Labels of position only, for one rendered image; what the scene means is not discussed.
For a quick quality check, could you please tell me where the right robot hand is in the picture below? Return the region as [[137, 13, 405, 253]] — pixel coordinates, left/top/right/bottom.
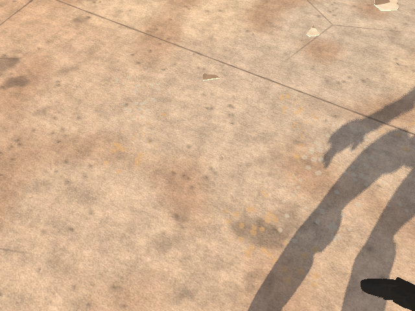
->
[[361, 277, 415, 311]]

